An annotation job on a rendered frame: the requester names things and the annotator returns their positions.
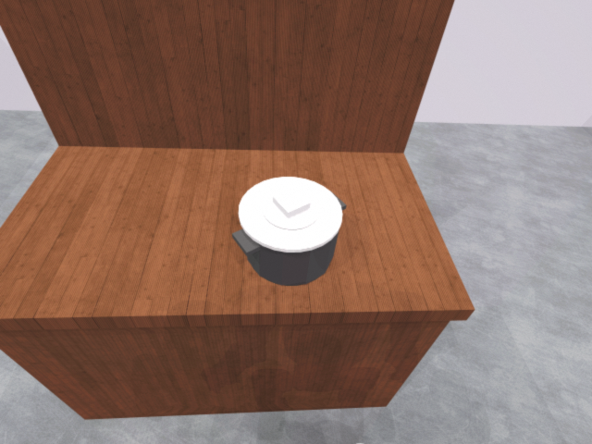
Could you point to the knob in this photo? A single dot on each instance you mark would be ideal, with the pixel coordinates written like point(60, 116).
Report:
point(291, 202)

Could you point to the pot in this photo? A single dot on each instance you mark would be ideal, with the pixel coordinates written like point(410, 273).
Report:
point(288, 269)

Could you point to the table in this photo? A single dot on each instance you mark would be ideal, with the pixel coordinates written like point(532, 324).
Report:
point(122, 290)

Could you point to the lid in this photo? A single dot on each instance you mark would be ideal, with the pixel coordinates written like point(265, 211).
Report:
point(312, 228)

